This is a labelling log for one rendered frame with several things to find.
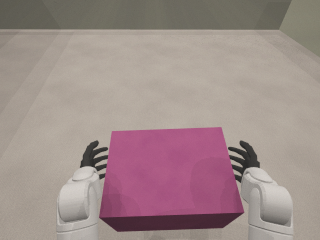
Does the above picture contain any right robot hand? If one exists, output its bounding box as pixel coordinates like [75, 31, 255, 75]
[228, 140, 260, 183]

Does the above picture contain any robot right forearm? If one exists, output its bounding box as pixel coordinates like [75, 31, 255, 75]
[240, 167, 294, 240]

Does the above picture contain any carton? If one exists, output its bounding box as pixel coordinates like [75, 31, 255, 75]
[99, 127, 244, 232]

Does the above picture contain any left robot hand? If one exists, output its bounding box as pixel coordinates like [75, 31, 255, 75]
[80, 140, 108, 179]

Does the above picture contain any robot left forearm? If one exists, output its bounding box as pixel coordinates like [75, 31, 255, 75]
[56, 166, 102, 240]

